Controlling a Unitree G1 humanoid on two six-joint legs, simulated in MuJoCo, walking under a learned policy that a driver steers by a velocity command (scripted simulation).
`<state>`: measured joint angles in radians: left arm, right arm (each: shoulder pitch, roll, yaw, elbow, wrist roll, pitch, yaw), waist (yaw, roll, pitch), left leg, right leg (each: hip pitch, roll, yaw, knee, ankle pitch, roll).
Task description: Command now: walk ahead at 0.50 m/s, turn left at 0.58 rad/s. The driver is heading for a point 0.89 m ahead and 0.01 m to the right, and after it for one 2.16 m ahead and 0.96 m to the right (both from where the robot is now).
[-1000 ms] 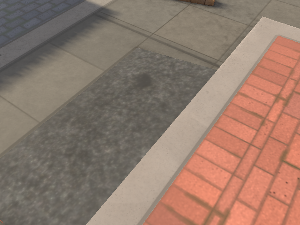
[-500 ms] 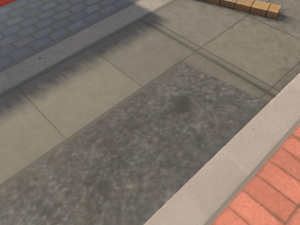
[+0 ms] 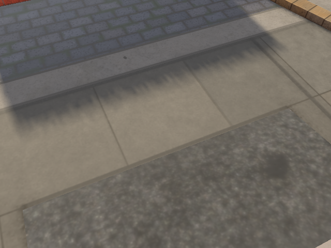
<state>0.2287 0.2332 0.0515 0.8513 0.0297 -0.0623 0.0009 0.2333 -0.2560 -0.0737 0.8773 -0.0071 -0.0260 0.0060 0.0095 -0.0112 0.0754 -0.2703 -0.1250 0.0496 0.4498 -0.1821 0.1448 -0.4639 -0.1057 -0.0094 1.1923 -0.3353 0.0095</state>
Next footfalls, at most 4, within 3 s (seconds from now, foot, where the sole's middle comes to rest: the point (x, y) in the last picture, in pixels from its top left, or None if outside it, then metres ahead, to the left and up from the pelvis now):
0.42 right None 0.42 -0.11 -0.80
1.00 left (140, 204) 0.66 0.14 -0.85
1.48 right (165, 158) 0.92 0.03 -0.87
1.94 left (123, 162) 0.89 0.24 -0.88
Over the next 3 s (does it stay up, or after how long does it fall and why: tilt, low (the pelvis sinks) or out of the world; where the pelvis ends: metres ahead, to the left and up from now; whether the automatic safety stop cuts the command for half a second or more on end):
stays up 0.87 0.12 -0.10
